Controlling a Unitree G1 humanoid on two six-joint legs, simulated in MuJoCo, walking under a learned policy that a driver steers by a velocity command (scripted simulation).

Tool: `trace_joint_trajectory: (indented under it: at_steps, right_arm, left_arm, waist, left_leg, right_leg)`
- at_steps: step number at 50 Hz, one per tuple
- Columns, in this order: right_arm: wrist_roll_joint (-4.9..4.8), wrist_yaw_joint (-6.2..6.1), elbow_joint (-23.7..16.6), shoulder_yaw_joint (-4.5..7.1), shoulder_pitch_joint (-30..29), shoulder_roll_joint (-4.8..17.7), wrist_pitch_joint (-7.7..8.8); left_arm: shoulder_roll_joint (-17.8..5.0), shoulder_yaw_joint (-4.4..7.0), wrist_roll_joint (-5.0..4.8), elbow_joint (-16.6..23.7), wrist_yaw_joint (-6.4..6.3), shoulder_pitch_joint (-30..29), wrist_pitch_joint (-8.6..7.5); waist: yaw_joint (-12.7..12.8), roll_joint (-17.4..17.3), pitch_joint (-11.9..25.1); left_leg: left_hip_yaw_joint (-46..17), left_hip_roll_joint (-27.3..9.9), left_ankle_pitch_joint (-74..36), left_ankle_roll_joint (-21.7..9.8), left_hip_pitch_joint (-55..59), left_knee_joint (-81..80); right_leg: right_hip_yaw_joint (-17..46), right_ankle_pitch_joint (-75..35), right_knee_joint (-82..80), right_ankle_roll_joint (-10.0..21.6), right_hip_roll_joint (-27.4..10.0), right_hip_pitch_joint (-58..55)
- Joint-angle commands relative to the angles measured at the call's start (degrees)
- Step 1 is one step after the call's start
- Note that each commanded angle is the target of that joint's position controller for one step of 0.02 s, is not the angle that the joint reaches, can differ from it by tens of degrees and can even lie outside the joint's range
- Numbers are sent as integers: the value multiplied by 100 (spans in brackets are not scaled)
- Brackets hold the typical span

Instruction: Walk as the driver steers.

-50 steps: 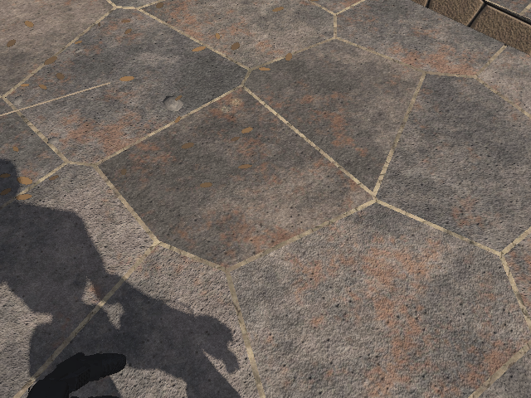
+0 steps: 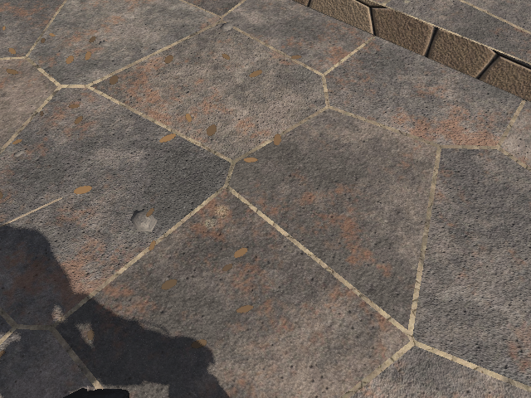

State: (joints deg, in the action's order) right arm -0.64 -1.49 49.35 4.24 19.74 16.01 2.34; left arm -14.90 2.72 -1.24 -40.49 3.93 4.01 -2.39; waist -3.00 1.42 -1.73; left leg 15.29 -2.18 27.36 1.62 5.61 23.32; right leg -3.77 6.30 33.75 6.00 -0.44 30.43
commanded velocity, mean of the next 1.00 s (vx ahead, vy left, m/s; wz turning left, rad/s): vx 0.50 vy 0.00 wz -0.58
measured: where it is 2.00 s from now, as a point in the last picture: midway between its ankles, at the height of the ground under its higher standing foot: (399, 200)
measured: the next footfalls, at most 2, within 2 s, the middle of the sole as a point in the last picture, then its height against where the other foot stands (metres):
left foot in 0.46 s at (233, 393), level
right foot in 1.00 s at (375, 332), level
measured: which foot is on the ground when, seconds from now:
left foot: down 0.00-0.02, up 0.04-0.44, down 0.46-1.00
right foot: down 0.00-0.48, up 0.50-0.98, down 1.00-1.00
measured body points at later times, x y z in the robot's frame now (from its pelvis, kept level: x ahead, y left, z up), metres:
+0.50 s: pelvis +0.30 +0.01 +0.00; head +0.32 +0.01 +0.45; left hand +0.43 +0.28 -0.11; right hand +0.44 -0.29 -0.06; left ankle +0.43 +0.09 -0.72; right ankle +0.13 -0.08 -0.70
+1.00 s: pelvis +0.52 -0.11 +0.00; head +0.55 -0.14 +0.45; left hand +0.86 -0.06 -0.06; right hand +0.36 -0.37 -0.13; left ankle +0.44 +0.10 -0.71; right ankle +0.57 -0.25 -0.72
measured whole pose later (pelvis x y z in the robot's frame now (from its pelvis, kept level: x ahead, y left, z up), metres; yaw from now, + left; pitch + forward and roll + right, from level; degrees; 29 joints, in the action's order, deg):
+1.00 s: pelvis +0.52 -0.11 +0.00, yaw -36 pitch +2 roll +2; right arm -1.5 -0.7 49.4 4.5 19.5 18.2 2.9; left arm -15.9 3.5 -1.2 -32.6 3.1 3.7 -1.0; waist -4.1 1.1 -2.7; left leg 14.6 -4.5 27.3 2.9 4.1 26.6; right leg -2.9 7.1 33.8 6.0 -0.5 29.5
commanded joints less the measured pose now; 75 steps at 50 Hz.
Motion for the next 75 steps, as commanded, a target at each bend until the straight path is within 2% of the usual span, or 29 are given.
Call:
trace_joint_trajectory:
  at_steps: [1, 2, 3, 4, 6, 10, 15, 19, 22, 23, 24, 25, 26, 27, 28, 31, 36, 45, 47, 49, 50, 51, 52, 53, 56, 62, 66, 72, 75]
  right_arm:
    - [153, -43, -645, 67, 119, 595, 108]
    - [126, 59, -793, -84, 130, 328, 353]
    - [-109, 158, -937, 37, -595, 787, 529]
    - [-187, 182, -1052, 13, -877, 773, 615]
    - [54, 109, -957, 75, -833, 813, 586]
    - [156, 97, -1010, 51, -742, 587, 344]
    - [110, 157, -1286, -84, -1848, 336, 376]
    - [7, 257, -1410, -1, -2124, 610, 462]
    - [-2, 268, -1284, 122, -1534, 808, 545]
    - [63, 231, -1178, 206, -988, 966, 576]
    - [149, 180, -1115, 284, -165, 1282, 581]
    - [197, 216, -892, 390, 234, 1745, 497]
    - [71, 240, -989, 280, 84, 1166, 475]
    - [52, 209, -1045, 183, -160, 828, 440]
    - [111, 201, -1067, 123, -444, 720, 401]
    - [141, 164, -950, 48, -697, 487, 404]
    - [116, 147, -708, 154, -580, 783, 439]
    - [-42, 112, -359, 239, -216, 1171, 210]
    - [-103, 83, -357, 294, -263, 1350, 142]
    - [-160, 41, -366, 298, -332, 1400, 72]
    - [-61, 26, -405, 194, -257, 1170, 101]
    - [205, 133, -716, -111, 365, 285, 224]
    - [7, 220, -670, -73, -28, 708, 427]
    - [-240, 254, -844, 30, -678, 1026, 503]
    - [-11, 189, -765, 21, -721, 940, 470]
    - [94, 179, -797, -70, -1009, 531, 224]
    - [-16, 293, -864, -155, -1607, 362, 272]
    - [-75, 495, -1186, -153, -2169, 442, 287]
    - [-19, 538, -1146, -37, -1590, 667, 263]
  left_arm:
    - [-1833, 680, -13, -55, -215, 2081, 39]
    - [-1856, 618, -21, 109, -200, 1948, -26]
    - [-1401, 484, 28, 107, -186, 1952, -68]
    - [-1188, 428, 23, 104, -193, 1699, -110]
    - [-826, 312, 48, 264, -223, 996, -130]
    - [-971, 345, 76, 375, -333, 889, -156]
    - [-1112, 396, 1, 264, -461, 1282, -72]
    - [-1072, 397, -43, 159, -485, 1591, -7]
    - [-993, 389, -7, 216, -499, 1433, 28]
    - [-772, 311, 21, 260, -486, 1426, 18]
    - [-403, 174, 118, 359, -468, 1537, 2]
    - [-134, 83, -82, 552, -456, 2387, -63]
    - [-808, 194, -150, 380, -484, 2232, -57]
    - [-1116, 288, -94, 457, -485, 1568, -20]
    - [-1059, 293, -22, 515, -495, 1276, 15]
    - [-771, 298, -46, 606, -408, 1207, 72]
    - [-501, 221, -4, 797, -369, 826, 144]
    - [-394, 143, -30, 1172, -64, -404, 50]
    - [-584, 240, 5, 1198, -44, -200, 77]
    - [-963, 477, 15, 909, -100, 1054, 119]
    - [-1302, 648, 4, 643, -212, 2051, 170]
    - [-1978, 703, -40, 642, -279, 1921, 122]
    - [-1505, 552, -9, 757, -253, 2205, 37]
    - [-1237, 458, 59, 639, -215, 2009, -41]
    - [-764, 272, 131, 687, -235, 1015, -124]
    - [-906, 284, 111, 375, -345, 1133, -251]
    - [-964, 274, 126, 155, -386, 1343, -248]
    - [-1072, 338, 90, -261, -406, 1677, -174]
    - [-1223, 382, 96, -243, -489, 1462, -70]
  waist:
    - [970, 738, 1596]
    - [749, 1007, 2406]
    - [1072, 439, 2021]
    - [933, 231, 1285]
    - [417, -103, 556]
    - [164, 46, 362]
    - [605, 303, 213]
    - [674, 426, 236]
    - [274, 624, 333]
    - [2, 532, 694]
    - [-281, -204, 1494]
    - [147, -2249, 2042]
    - [-42, -1531, 1612]
    - [-206, -995, 924]
    - [-111, -615, 573]
    - [148, -883, 177]
    - [144, -583, 56]
    - [-195, -499, -325]
    - [53, -677, -88]
    - [828, -645, 637]
    - [1287, -258, 1149]
    - [542, 1418, 1651]
    - [973, 815, 2583]
    - [1066, 482, 1675]
    - [383, 128, 612]
    - [294, 75, 168]
    - [599, 166, -33]
    - [773, 125, -301]
    - [398, 360, 203]
  left_leg:
    - [-262, -441, -2938, -122, -3028, 4401]
    - [-1547, 586, 696, 17, -4521, 5746]
    - [-2176, 219, 369, -131, -5170, 5885]
    - [-2092, -26, -123, -252, -5279, 5484]
    - [-2032, -416, -694, -194, -4579, 4484]
    - [-1854, -413, -1225, 150, -4014, 3547]
    - [-1736, 24, -3062, 289, -3507, 1318]
    - [-1978, 160, -2984, 161, -3269, 615]
    - [-1922, 176, -2434, -143, -2519, 309]
    - [-2011, -20, -2358, -341, -1604, 244]
    - [-3001, -1027, -1942, -677, -180, 280]
    - [-5836, -2249, -536, -1667, 1379, -373]
    - [-6169, -2214, 879, -1569, 1112, -683]
    - [-5158, -1941, 640, -1294, 459, -721]
    - [-4374, -1681, -215, -1147, -202, -762]
    - [-3047, -1213, -1490, -1060, -1141, -1126]
    - [-2096, -1343, -2606, -1271, -1040, -1433]
    - [-776, -1382, -3724, -928, -282, -1188]
    - [-549, -1402, -5599, -817, -43, -528]
    - [-304, -1234, -6732, -637, -399, 1217]
    - [-310, -1039, -5393, -432, -1683, 2756]
    - [-600, -3, 274, -89, -4318, 4905]
    - [-1908, 187, 674, -124, -4818, 5635]
    - [-1949, -66, 143, -212, -5254, 5632]
    - [-1916, -641, -897, -201, -4393, 4500]
    - [-1778, -653, -2147, 146, -4340, 3016]
    - [-1593, -446, -3542, 39, -4115, 1597]
    - [-1671, -201, -2950, -385, -4601, 883]
    - [-1259, 233, -2156, -678, -3684, 876]
  right_leg:
    - [2248, 24, -256, 1171, -974, -4459]
    - [5155, 777, -1300, 2034, -1930, -5485]
    - [4609, 868, -1609, 1680, -1793, -5304]
    - [3771, 601, -1633, 1446, -1576, -4512]
    - [2706, -468, -1786, 1153, -1122, -2897]
    - [2071, -1376, -2097, 1173, -805, -1749]
    - [1672, -584, -1947, 719, -371, -1385]
    - [2341, 52, -1487, 582, -650, -1903]
    - [2705, 5, -860, 371, -675, -2070]
    - [2506, -127, -162, 184, -384, -1868]
    - [1962, 777, 1477, -46, 29, -1199]
    - [1305, 2933, 3320, -381, 691, 846]
    - [1458, 2612, 4032, -462, 202, 1535]
    - [1325, 2070, 4174, -485, 18, 1663]
    - [1175, 1668, 4059, -515, -177, 1450]
    - [1077, 1159, 3483, -543, -514, 927]
    - [967, 447, 2606, -691, -628, 1290]
    - [183, -353, 397, -362, -378, 794]
    - [-112, 239, 269, -123, -50, 226]
    - [-288, 164, -168, 241, 409, -1601]
    - [403, -40, -275, 497, 114, -3413]
    - [3530, 507, -541, 1497, -1555, -5395]
    - [5041, 1346, -1470, 1803, -2041, -5588]
    - [4134, 991, -1612, 1458, -1850, -5003]
    - [2434, -680, -1821, 1036, -1237, -2790]
    - [1409, -1392, -2414, 963, -951, -2031]
    - [778, -890, -2546, 632, -822, -2159]
    - [550, -1234, -2223, 456, -1382, -3450]
    - [255, -3712, -1222, 188, -1351, -3773]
